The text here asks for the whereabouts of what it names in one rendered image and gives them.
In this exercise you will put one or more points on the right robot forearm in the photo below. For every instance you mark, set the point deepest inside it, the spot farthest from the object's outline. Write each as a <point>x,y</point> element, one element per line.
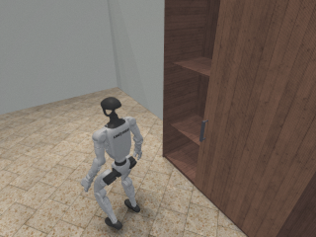
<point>138,145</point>

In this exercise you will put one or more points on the humanoid robot head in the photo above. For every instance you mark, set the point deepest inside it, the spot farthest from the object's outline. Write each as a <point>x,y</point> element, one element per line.
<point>111,104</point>

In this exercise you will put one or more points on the handle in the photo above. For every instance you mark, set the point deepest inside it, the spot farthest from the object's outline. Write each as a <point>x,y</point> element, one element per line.
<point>201,139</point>

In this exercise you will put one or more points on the robot left upper arm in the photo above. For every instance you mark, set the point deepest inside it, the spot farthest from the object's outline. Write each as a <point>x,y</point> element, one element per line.
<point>99,138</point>

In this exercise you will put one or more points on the robot right upper arm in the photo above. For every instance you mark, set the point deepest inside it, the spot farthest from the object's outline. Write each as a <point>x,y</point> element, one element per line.
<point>134,129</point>

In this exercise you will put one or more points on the left robot forearm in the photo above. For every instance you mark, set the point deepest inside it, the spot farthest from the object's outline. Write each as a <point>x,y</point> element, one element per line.
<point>95,168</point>

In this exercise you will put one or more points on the wardrobe door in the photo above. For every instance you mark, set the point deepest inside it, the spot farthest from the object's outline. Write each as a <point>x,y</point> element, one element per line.
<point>301,222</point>
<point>259,151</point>

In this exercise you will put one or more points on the robot right shin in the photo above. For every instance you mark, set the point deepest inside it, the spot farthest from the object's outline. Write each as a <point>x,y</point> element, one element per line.
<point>130,192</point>

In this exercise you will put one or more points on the robot right hand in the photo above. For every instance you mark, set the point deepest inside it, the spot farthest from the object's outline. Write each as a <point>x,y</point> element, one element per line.
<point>139,154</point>

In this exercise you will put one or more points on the robot left hand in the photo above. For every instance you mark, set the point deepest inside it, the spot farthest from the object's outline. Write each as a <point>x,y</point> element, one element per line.
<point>86,184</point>

